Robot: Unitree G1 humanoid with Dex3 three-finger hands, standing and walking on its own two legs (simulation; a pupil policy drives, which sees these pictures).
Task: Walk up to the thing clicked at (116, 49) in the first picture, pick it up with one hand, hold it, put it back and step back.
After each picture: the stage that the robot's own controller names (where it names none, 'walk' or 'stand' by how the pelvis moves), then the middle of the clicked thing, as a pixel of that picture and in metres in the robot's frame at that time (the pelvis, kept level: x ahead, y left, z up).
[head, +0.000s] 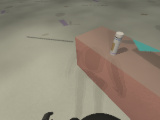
stand; (116, 44) +0.79 -0.22 -0.01
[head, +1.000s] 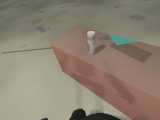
walk; (91, 44) +0.71 +0.07 +0.02
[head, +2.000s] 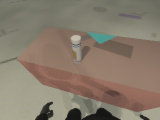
stand; (76, 51) +0.54 +0.15 +0.04
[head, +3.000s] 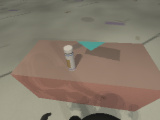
stand; (70, 59) +0.51 +0.21 +0.01
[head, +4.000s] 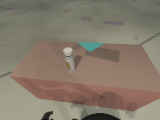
stand; (70, 61) +0.50 +0.21 -0.01
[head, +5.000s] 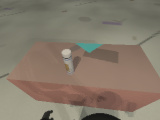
stand; (68, 63) +0.48 +0.21 -0.01
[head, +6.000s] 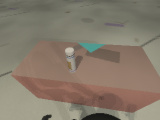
stand; (71, 61) +0.51 +0.20 -0.01
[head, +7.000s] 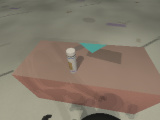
stand; (72, 61) +0.50 +0.19 -0.01
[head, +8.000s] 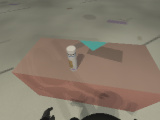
rise first; (72, 59) +0.51 +0.18 -0.01
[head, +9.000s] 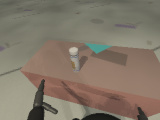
rise first; (75, 61) +0.51 +0.19 -0.01
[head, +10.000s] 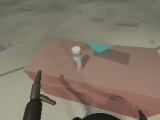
go down; (77, 60) +0.52 +0.18 +0.00
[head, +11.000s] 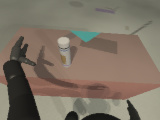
go down; (65, 54) +0.49 +0.17 +0.04
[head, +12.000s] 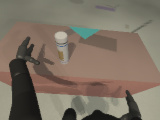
close in; (63, 50) +0.51 +0.17 +0.06
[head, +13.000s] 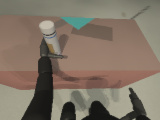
close; (52, 42) +0.53 +0.20 +0.09
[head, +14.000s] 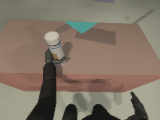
lift; (57, 51) +0.47 +0.19 +0.08
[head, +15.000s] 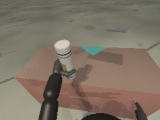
lift; (67, 62) +0.32 +0.15 +0.21
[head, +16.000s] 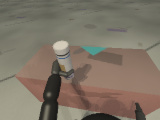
hold; (65, 63) +0.32 +0.17 +0.20
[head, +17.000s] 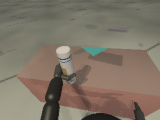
hold; (67, 67) +0.32 +0.16 +0.16
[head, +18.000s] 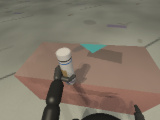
hold; (67, 68) +0.32 +0.16 +0.14
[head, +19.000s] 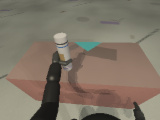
crouch; (64, 54) +0.43 +0.17 +0.16
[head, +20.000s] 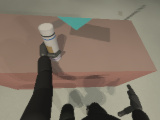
lower; (52, 45) +0.51 +0.19 +0.06
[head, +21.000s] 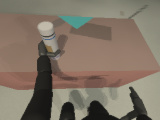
lower; (51, 44) +0.51 +0.19 +0.08
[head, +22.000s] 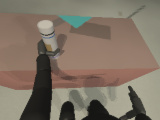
lower; (51, 43) +0.52 +0.19 +0.09
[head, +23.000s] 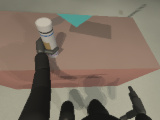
lower; (49, 41) +0.52 +0.20 +0.09
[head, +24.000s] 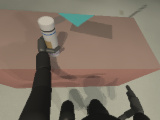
loosen; (51, 40) +0.53 +0.19 +0.09
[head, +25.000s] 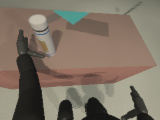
withdraw; (45, 39) +0.53 +0.20 +0.09
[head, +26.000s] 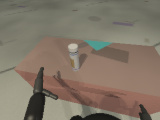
sink last; (74, 58) +0.50 +0.18 +0.04
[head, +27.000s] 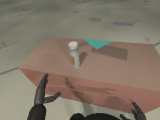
stand; (75, 56) +0.53 +0.19 +0.04
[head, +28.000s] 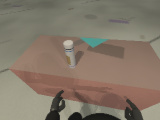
stand; (70, 55) +0.51 +0.20 +0.05
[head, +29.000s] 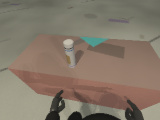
stand; (70, 55) +0.51 +0.20 +0.06
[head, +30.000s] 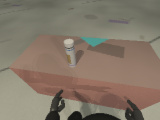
stand; (70, 54) +0.52 +0.20 +0.06
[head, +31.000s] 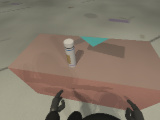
stand; (70, 54) +0.51 +0.20 +0.06
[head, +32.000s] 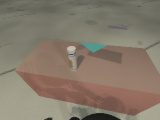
stand; (72, 59) +0.52 +0.19 +0.00
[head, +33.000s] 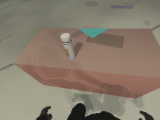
walk; (68, 48) +0.56 +0.23 +0.02
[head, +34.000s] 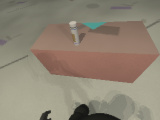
walk; (75, 34) +0.82 +0.23 +0.00
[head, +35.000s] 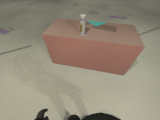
stand; (82, 25) +1.11 +0.16 +0.01
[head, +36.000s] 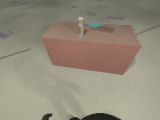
stand; (80, 27) +1.12 +0.19 -0.01
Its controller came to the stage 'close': yes
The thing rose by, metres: 0.22
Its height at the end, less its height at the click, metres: +0.00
